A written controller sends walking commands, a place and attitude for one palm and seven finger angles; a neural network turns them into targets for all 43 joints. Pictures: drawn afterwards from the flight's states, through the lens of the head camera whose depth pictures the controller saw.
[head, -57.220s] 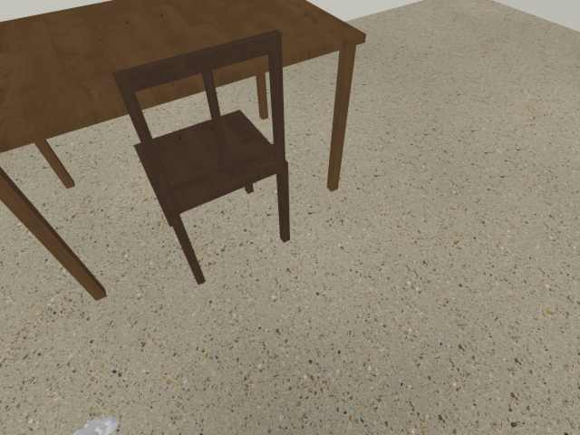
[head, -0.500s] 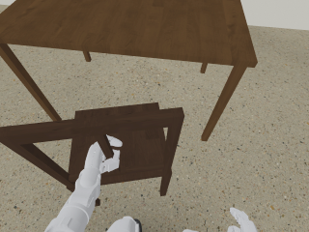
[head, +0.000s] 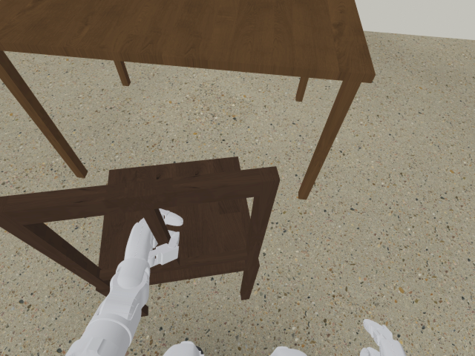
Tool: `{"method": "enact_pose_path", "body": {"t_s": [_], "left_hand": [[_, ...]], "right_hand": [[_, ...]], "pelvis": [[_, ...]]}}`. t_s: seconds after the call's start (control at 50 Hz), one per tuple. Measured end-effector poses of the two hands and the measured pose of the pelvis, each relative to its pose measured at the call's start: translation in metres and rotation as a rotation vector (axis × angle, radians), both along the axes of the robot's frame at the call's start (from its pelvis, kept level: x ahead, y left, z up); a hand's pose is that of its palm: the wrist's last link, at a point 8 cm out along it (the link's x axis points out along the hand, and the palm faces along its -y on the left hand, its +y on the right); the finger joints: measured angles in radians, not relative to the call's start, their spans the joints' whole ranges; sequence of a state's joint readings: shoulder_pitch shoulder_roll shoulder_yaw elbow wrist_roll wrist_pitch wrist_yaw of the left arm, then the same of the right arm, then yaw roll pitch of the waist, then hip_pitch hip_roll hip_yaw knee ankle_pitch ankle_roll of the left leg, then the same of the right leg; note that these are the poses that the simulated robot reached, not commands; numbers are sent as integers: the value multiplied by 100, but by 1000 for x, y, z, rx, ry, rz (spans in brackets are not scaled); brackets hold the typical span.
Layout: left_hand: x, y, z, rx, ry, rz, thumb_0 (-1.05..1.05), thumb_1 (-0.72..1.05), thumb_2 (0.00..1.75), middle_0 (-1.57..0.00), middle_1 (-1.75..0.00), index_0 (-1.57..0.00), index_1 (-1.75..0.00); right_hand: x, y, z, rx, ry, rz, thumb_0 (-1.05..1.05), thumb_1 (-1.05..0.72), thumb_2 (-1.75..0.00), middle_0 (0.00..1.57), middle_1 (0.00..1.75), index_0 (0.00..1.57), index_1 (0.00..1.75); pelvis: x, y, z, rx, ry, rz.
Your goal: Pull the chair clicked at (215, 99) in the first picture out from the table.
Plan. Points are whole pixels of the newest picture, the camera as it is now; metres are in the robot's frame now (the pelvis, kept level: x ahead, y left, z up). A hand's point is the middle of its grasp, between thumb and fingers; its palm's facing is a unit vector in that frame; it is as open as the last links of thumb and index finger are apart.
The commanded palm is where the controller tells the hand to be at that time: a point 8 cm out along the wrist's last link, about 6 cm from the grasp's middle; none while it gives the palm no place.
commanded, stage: step backward, pulling the chair out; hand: left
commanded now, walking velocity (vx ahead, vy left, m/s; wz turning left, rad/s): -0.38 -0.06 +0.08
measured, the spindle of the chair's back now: (164, 239) +0.33 +0.16 -0.08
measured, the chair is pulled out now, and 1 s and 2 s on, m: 0.40 0.63 0.64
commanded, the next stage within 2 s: stop walking, hand still on the chair in 0.64 s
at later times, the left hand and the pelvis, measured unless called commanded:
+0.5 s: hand (166, 311) +0.20 +0.13 -0.07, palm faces +0.03 -0.99 -0.17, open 5.3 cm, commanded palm +0.17 +0.18 -0.07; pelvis -0.11 -0.02 +0.00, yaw -1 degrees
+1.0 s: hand out of the picture +0.08 +0.12 -0.06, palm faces +0.04 -0.99 -0.14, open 5.3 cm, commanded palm +0.07 +0.17 -0.06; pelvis -0.20 -0.02 +0.00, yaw +1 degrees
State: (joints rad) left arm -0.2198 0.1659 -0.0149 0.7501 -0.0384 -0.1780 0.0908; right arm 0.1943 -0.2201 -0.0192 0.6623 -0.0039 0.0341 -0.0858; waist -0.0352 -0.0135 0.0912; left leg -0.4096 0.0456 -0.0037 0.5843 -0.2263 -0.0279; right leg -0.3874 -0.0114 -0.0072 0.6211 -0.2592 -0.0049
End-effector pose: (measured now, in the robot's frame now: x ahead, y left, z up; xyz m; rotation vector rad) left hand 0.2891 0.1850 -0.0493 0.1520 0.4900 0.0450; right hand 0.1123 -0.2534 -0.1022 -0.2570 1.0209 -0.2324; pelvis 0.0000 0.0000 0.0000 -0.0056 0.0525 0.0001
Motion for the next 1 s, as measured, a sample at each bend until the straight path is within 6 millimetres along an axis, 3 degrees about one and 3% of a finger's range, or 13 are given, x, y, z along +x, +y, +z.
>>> {"method": "enact_pose_path", "body": {"t_s": [0.1, 0.32, 0.48, 0.6, 0.78, 0.86, 1.0], "left_hand": [[-20, -3, 0, 17, -6, 22, 4, 67, 81, -33, -122, -50, -145], [-74, -5, -1, 5, -21, -20, 3, 67, 80, -31, -126, -50, -145], [-109, -5, 0, 6, -4, 17, 4, 67, 81, -32, -125, -50, -145], [-138, -12, 1, 18, 7, 66, 5, 67, 83, -35, -122, -50, -145], [-180, -19, 1, -3, 21, 35, 5, 68, 81, -32, -125, -50, -145], [-197, -18, 2, -16, 37, 23, 5, 69, 80, -30, -125, -50, -145], [-225, -17, 3, -16, 55, 47, 7, 69, 82, -31, -124, -50, -145]], "right_hand": [[-19, 13, -10, 86, -19, -3, 1, -90, -90, 20, 30, 21, 30], [-78, -1, -7, -16, 30, -11, 1, -90, -90, 21, 30, 21, 30], [-109, 2, -8, 40, 17, 22, 1, -90, -90, 20, 30, 21, 30], [-140, -13, -16, 79, 7, -17, 1, -90, -90, 21, 30, 21, 30], [-178, -34, -6, -40, 18, 1, 1, -91, -90, 20, 30, 21, 30], [-188, -22, 2, -37, 6, 17, 1, -91, -90, 20, 30, 20, 30], [-199, 7, -4, 82, -25, 50, 1, -91, -90, 20, 30, 20, 30]], "pelvis": [[-24, -11, -1, -26, -13, -23], [-68, 2, -3, -1, -15, 0], [-104, -14, 1, -31, -17, -14], [-138, -30, 0, -26, -29, -22], [-170, -15, -1, 7, -18, 46], [-187, -12, 3, 18, -44, 33], [-197, -20, 4, 7, -78, 24]]}}
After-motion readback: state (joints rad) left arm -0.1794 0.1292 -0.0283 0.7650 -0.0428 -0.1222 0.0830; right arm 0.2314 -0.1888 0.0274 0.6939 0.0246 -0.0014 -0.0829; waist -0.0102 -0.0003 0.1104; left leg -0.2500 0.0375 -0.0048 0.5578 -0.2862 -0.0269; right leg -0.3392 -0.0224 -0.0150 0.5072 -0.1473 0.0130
